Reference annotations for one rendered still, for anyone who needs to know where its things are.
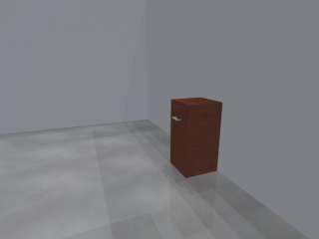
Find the drawer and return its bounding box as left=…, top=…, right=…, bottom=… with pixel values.
left=171, top=110, right=187, bottom=128

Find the cabinet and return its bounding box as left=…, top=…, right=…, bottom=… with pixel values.
left=170, top=98, right=222, bottom=178

